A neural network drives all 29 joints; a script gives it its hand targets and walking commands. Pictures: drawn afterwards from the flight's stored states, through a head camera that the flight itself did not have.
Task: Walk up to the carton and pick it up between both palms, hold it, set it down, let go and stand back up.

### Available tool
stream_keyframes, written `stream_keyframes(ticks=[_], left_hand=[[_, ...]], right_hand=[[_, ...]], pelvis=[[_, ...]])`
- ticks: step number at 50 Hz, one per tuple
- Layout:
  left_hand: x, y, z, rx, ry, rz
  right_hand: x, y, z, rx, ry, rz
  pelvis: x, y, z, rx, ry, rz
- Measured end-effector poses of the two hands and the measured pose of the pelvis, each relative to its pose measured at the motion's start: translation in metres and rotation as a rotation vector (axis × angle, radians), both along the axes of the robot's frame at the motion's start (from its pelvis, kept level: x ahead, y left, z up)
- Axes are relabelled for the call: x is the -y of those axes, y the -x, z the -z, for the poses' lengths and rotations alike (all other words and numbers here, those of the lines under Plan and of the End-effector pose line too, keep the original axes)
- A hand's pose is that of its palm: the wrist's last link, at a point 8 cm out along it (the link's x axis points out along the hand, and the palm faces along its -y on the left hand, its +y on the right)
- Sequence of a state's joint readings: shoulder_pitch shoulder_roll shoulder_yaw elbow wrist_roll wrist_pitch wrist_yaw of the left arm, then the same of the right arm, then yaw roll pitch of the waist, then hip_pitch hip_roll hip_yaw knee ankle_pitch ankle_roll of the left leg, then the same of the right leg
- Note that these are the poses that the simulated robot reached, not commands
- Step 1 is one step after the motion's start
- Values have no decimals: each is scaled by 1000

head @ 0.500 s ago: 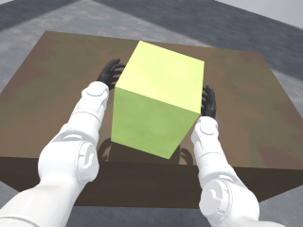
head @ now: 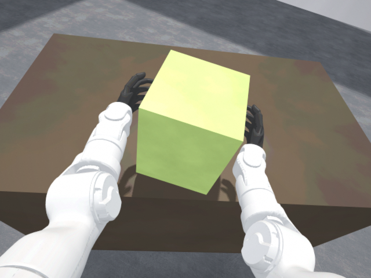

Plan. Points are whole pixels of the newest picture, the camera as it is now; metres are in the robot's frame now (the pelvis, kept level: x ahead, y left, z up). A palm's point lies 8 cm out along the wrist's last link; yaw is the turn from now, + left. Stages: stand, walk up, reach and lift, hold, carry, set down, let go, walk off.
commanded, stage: set down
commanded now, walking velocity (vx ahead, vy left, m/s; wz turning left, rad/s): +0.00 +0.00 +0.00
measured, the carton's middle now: (189, 126) +0.45 -0.05 +0.04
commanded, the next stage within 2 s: none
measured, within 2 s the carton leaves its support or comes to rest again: rests again in 0.72 s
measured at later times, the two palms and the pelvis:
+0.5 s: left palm (127, 105) +0.46 +0.10 +0.10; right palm (252, 142) +0.37 -0.18 +0.08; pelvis +0.00 +0.00 +0.00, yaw +0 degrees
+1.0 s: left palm (124, 110) +0.47 +0.11 +0.08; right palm (241, 158) +0.36 -0.16 +0.03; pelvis +0.00 +0.00 +0.00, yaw +0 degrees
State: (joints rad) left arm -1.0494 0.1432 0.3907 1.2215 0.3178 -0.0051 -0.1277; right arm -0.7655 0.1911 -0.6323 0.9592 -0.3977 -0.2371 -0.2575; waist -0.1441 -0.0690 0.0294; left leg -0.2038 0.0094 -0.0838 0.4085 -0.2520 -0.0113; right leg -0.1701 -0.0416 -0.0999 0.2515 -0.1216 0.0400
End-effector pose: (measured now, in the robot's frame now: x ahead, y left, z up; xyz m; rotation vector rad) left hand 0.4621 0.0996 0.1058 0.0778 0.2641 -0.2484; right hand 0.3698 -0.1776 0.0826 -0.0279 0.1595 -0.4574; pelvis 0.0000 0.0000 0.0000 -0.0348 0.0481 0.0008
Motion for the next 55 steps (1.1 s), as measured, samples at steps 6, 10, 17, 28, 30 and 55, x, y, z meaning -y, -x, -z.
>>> stream_keyframes(ticks=[6,10,17,28,30,55], left_hand=[[0,0,0,2,0,2],[0,0,1,2,2,3],[0,0,1,8,1,6],[-1,-2,5,8,9,0],[-1,-2,5,9,10,-1],[-9,-10,29,-1,-65,0]], right_hand=[[0,0,1,3,1,0],[0,0,1,4,4,0],[0,1,2,14,2,2],[-1,1,4,32,12,-4],[-1,1,4,35,13,-3],[-16,7,54,-103,-152,67]], pelvis=[[0,0,0,0,0,0],[0,0,0,0,0,0],[0,0,0,0,0,0],[0,0,0,0,0,0],[0,0,0,-1,0,0],[0,-6,2,-119,1,5]])
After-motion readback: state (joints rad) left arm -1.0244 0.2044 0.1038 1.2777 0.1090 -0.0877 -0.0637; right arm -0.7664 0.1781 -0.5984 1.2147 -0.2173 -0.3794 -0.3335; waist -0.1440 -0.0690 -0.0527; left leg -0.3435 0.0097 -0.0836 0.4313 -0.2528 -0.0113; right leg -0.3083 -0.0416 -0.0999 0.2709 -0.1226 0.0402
